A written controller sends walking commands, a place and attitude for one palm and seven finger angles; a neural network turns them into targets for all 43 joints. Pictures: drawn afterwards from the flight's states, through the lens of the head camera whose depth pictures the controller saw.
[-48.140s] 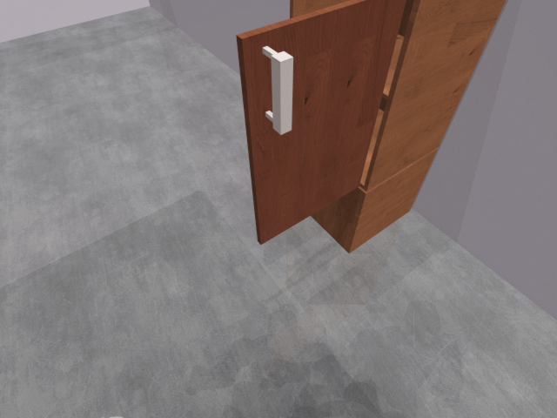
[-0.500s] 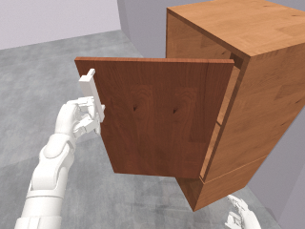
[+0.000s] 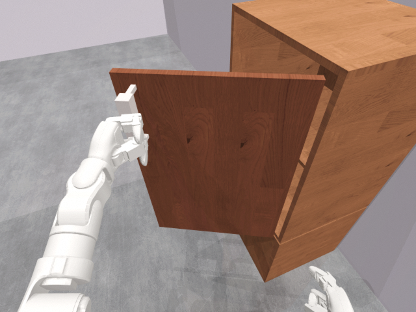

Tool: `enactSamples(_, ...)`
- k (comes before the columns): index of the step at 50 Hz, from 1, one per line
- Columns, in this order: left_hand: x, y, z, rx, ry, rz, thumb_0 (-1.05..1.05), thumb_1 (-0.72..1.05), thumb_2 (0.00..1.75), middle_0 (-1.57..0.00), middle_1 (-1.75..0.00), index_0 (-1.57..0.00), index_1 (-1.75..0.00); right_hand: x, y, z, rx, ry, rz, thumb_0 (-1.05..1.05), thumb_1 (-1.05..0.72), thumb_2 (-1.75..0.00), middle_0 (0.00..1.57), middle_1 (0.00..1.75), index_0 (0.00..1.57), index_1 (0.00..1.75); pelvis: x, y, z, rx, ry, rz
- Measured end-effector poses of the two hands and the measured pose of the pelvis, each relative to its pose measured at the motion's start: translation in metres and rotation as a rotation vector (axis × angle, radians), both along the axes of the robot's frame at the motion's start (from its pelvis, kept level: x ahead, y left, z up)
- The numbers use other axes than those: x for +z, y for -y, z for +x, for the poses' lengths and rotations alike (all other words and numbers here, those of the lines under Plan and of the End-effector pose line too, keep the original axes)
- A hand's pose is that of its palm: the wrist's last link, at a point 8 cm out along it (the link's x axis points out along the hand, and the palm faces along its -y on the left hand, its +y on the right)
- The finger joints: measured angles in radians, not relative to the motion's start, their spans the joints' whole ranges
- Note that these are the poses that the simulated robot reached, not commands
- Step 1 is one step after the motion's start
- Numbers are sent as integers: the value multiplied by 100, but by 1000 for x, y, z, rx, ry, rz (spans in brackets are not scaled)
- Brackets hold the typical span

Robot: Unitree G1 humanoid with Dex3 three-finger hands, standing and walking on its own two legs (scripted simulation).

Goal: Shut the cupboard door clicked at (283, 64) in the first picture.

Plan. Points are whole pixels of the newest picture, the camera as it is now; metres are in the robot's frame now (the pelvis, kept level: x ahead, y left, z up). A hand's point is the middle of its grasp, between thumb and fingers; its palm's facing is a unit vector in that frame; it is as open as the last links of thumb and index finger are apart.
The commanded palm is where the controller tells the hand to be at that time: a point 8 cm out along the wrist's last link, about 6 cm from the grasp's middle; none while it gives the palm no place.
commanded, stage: push the door shut along its arc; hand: left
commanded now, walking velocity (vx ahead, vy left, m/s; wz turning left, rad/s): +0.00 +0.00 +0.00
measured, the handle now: (136, 121) +0.44 +0.18 +0.16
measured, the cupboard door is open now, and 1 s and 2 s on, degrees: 61 46 30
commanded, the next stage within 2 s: pull the fist back off the door in 1.60 s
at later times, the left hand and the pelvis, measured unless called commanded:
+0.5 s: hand (156, 127) +0.42 +0.13 +0.16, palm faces -0.20 -0.98 -0.06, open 3.1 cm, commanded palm +0.42 +0.17 +0.16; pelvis -0.01 +0.01 +0.00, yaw +1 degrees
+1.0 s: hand (189, 107) +0.49 +0.07 +0.16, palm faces -0.35 -0.94 -0.02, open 3.1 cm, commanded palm +0.49 +0.13 +0.16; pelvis +0.00 +0.01 -0.01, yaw -1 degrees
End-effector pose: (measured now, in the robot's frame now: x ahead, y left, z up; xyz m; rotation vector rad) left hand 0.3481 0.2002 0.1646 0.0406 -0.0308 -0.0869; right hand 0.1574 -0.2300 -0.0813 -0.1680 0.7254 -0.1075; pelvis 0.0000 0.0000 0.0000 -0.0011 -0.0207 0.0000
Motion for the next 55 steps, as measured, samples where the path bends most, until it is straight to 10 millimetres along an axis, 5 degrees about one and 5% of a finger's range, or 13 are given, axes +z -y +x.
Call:
enactSamples(21,0,6,52,-90,-15,18,2,90,90,-134,-150,-130,-150,-21,14,-53,-53,-136,-44,1,-91,-90,20,30,20,30,-3,-8,-6,16,-53,-7)
enactSamples(55,1,80,149,-278,-37,-15,1,90,93,-130,-150,-130,-150,-41,43,-144,-208,-398,-77,1,-91,-90,20,30,20,30,-13,-2,8,-17,-194,3)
